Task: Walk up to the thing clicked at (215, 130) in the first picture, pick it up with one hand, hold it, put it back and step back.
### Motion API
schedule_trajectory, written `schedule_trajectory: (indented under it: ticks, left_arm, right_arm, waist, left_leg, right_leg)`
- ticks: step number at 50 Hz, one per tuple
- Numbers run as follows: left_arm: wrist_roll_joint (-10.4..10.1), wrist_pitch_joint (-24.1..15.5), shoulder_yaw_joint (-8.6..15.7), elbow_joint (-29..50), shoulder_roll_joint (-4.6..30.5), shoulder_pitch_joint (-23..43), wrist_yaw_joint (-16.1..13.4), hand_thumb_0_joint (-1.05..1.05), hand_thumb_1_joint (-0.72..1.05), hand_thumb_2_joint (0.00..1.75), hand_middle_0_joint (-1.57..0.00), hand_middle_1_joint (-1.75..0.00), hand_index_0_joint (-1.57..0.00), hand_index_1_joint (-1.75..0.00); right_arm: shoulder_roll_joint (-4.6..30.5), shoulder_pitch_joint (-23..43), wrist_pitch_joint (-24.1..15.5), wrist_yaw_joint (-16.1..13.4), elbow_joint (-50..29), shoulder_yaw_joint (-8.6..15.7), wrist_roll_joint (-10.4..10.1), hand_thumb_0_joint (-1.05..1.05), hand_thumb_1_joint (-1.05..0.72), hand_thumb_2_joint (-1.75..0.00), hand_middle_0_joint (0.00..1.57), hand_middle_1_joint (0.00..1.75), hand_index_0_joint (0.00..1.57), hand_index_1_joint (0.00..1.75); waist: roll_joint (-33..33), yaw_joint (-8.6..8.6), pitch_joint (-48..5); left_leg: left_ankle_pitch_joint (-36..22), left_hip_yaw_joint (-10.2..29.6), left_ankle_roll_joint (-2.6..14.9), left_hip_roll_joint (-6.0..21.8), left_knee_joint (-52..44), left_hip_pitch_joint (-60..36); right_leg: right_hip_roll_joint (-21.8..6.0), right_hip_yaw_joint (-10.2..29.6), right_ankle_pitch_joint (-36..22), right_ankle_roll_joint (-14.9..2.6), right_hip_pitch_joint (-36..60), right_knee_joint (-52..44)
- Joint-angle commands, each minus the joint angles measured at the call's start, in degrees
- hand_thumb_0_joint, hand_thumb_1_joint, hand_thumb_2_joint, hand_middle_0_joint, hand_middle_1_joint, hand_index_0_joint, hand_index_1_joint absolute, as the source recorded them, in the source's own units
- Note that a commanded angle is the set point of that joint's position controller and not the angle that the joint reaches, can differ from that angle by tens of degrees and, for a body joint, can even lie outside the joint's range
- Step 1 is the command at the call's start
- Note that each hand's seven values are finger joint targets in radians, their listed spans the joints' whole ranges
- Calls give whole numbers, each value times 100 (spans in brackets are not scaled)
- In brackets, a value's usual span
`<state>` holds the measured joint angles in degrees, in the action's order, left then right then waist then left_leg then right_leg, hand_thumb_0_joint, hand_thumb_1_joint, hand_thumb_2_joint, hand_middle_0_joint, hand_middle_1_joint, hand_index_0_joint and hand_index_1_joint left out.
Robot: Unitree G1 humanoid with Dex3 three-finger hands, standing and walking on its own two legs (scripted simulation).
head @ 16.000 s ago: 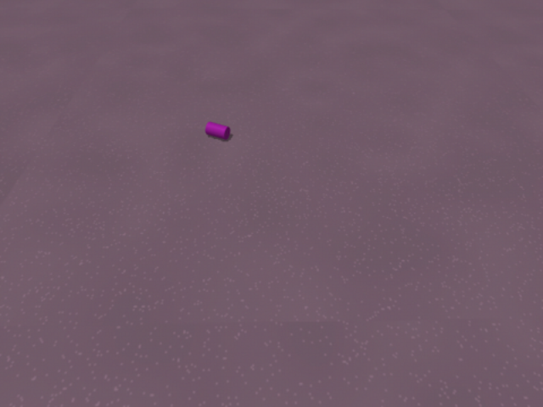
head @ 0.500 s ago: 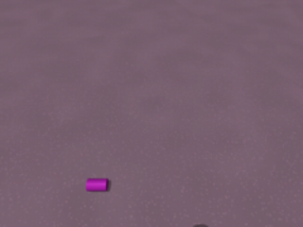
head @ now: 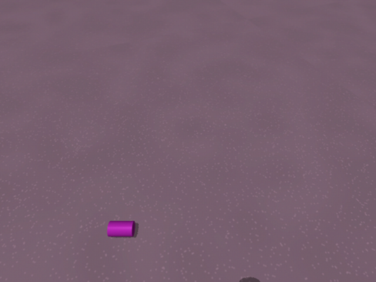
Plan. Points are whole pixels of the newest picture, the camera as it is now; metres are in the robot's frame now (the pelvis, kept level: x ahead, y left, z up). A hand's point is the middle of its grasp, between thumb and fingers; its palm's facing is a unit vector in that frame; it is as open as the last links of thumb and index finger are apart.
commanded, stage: stand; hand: left
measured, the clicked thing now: (121, 228) +0.49 +0.34 -0.74
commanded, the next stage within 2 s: walk up in 0.94 s
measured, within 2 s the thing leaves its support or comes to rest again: neither
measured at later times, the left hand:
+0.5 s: hand out of the picture +0.08 +0.26 -0.16, palm faces -0.03 -0.94 -0.35, open 7.4 cm
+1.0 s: hand out of the picture +0.07 +0.26 -0.15, palm faces -0.02 -0.94 -0.35, open 7.4 cm
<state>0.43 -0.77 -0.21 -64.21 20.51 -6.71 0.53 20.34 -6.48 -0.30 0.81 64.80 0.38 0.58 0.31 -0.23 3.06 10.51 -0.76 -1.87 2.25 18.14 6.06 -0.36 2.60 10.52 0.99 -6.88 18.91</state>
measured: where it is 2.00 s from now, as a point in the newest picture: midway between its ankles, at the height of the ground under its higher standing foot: outside the picture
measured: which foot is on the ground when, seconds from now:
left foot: down 0.00-1.00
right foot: down 0.00-1.00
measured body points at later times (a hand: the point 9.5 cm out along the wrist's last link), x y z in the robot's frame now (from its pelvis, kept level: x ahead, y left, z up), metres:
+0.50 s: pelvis +0.01 +0.00 +0.00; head +0.02 +0.00 +0.45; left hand +0.08 +0.30 -0.13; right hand +0.08 -0.30 -0.13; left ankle -0.01 +0.14 -0.75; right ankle +0.00 -0.13 -0.75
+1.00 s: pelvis +0.00 +0.00 +0.00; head +0.01 +0.00 +0.45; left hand +0.07 +0.31 -0.13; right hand +0.07 -0.30 -0.13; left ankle -0.01 +0.14 -0.74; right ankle +0.00 -0.13 -0.75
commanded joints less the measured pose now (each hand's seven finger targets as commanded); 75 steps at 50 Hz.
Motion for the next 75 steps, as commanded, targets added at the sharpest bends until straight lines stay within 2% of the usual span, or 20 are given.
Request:
schedule_trajectory:
  ticks: [1,6,15,46,47,48,50,51,56,58,60,61,62,63,64,65,67,68,72,75]
  left_arm:
    - [0,-103,214,338,1244,182,-109,0,90,90,-20,-30,-20,-30]
    - [0,-93,212,338,1243,202,-110,0,90,90,-20,-30,-20,-30]
    - [9,-118,206,361,1224,154,-115,0,90,90,-20,-30,-20,-30]
    - [9,-108,227,374,1225,169,-131,0,90,90,-20,-30,-20,-30]
    - [25,-176,522,521,1667,-380,-95,0,90,90,-20,-30,-20,-30]
    - [82,-189,592,443,1773,-680,-90,0,90,90,-20,-30,-20,-30]
    - [167,-214,800,505,2109,-885,-118,0,90,90,-20,-30,-20,-30]
    - [165,-261,834,642,2108,-805,-146,0,90,90,-20,-30,-20,-30]
    - [170,-331,831,1091,1909,-444,-106,0,90,90,-20,-30,-20,-30]
    - [169,-318,800,1267,1832,-183,-58,0,90,90,-20,-30,-20,-30]
    - [138,-233,682,1431,1585,209,-18,0,90,90,-20,-30,-20,-30]
    - [148,-175,560,1481,1140,-60,-14,0,90,90,-20,-30,-20,-30]
    - [105,-139,390,1484,653,-635,-47,0,90,90,-20,-30,-20,-30]
    - [62,-63,512,1307,1112,-920,-116,0,90,90,-20,-30,-20,-30]
    - [33,-41,593,1212,1529,-969,-135,0,90,90,-20,-30,-20,-30]
    - [26,-54,594,1227,1685,-854,-122,0,90,90,-20,-30,-20,-30]
    - [-19,-37,628,989,1624,-1275,-74,0,90,90,-20,-30,-20,-30]
    - [-33,-24,602,940,1526,-1395,-50,0,90,90,-20,-30,-20,-30]
    - [29,94,543,1200,1248,-912,5,0,90,90,-20,-30,-20,-30]
    - [53,168,528,1359,1155,-630,-1,0,90,90,-20,-30,-20,-30]
  right_arm:
    - [1166,201,-118,-99,-324,232,-23,0,-90,-90,20,30,20,30]
    - [1172,188,-94,-96,-310,231,-2,0,-90,-90,20,30,20,30]
    - [1220,214,-118,-98,-338,256,-12,0,-90,-90,20,30,20,30]
    - [1187,186,-92,-105,-381,258,-19,0,-90,-90,20,30,20,30]
    - [1615,-9,-44,34,-728,536,119,0,-90,-90,20,30,20,30]
    - [1481,38,-8,87,-795,548,164,0,-90,-90,20,30,20,30]
    - [1357,260,76,177,-1065,574,236,0,-90,-90,20,30,20,30]
    - [1391,228,102,211,-1170,612,265,0,-90,-90,20,30,20,30]
    - [1303,-183,-20,331,-1408,678,204,0,-90,-90,20,30,20,30]
    - [1306,-622,-55,330,-1378,749,189,0,-90,-90,20,30,20,30]
    - [1270,-1589,-79,249,-1074,862,188,0,-90,-90,20,30,20,30]
    - [1518,-2072,-119,157,-921,956,202,0,-90,-90,20,30,20,30]
    - [1954,-2211,-176,76,-962,1027,268,0,-90,-90,20,30,20,30]
    - [2236,-1587,-206,46,-1264,1019,205,0,-90,-90,20,30,20,30]
    - [2410,-1013,-195,63,-1432,1031,106,0,-90,-90,20,30,20,30]
    - [2170,-768,-182,52,-1534,982,106,0,-90,-90,20,30,20,30]
    - [1684,-569,-271,-6,-1696,802,102,0,-90,-90,20,30,20,30]
    - [1637,-712,-323,-33,-1671,754,70,0,-90,-90,20,30,20,30]
    - [1538,-1100,-394,-157,-1598,687,28,0,-90,-90,20,30,20,30]
    - [1582,-1156,-354,-229,-1678,688,-13,0,-90,-90,20,30,20,30]
  waist:
    - [-71,-21,-451]
    - [-97,-14,-326]
    - [-53,7,-607]
    - [-118,-21,-422]
    - [181,93,-668]
    - [-15,240,-364]
    - [-798,442,334]
    - [-616,407,592]
    - [-996,131,392]
    - [-1113,-130,90]
    - [-715,-704,-196]
    - [437,-852,-365]
    - [1826,-693,-356]
    - [1189,-385,-265]
    - [1118,-179,192]
    - [796,-98,466]
    - [712,136,504]
    - [803,114,385]
    - [634,-30,201]
    - [691,-66,71]
  left_leg:
    - [-806,392,250,554,-205,-287]
    - [-425,410,242,527,-254,-88]
    - [-1076,410,261,576,-140,-317]
    - [-819,398,271,542,-205,-276]
    - [1374,96,517,132,436,-106]
    - [2244,72,518,66,754,722]
    - [2120,42,337,-97,2596,2228]
    - [1792,440,312,128,3023,2663]
    - [1607,517,239,428,2442,2082]
    - [1354,328,276,384,1731,1134]
    - [195,-191,180,-40,794,-447]
    - [208,166,110,74,399,-1214]
    - [995,2003,365,1188,-259,-1228]
    - [2532,3403,774,1915,-989,-246]
    - [3468,3550,1345,2159,-1117,654]
    - [2975,3053,1394,1971,-953,824]
    - [1746,1857,1054,1377,-654,582]
    - [718,1542,1059,1327,-490,361]
    - [-2300,800,1143,1295,116,-74]
    - [-3571,473,1118,1359,514,53]
  right_leg:
    - [-632,392,-1054,-198,-95,-249]
    - [-631,419,-622,-199,-96,-331]
    - [-663,363,-1317,-208,100,-197]
    - [-636,356,-1065,-206,-4,-269]
    - [-415,477,1227,-446,260,-71]
    - [-690,962,2434,-651,372,-291]
    - [-1745,2522,3736,-1255,309,-1202]
    - [-1999,2771,3620,-1441,241,-1258]
    - [-1546,1581,1398,-1329,101,-764]
    - [-1284,1062,671,-1157,-349,-281]
    - [-685,265,542,-744,-1327,1000]
    - [-109,-57,974,-528,-1916,2574]
    - [611,51,2356,-356,-2840,3833]
    - [532,588,2168,-386,-2589,4216]
    - [163,714,2047,-464,-2263,4480]
    - [13,651,1829,-461,-2324,4627]
    - [-102,782,1264,-378,-2224,4253]
    - [-71,645,1151,-329,-2180,4027]
    - [-93,449,1033,-123,-1860,2982]
    - [-82,113,815,-202,-1451,2566]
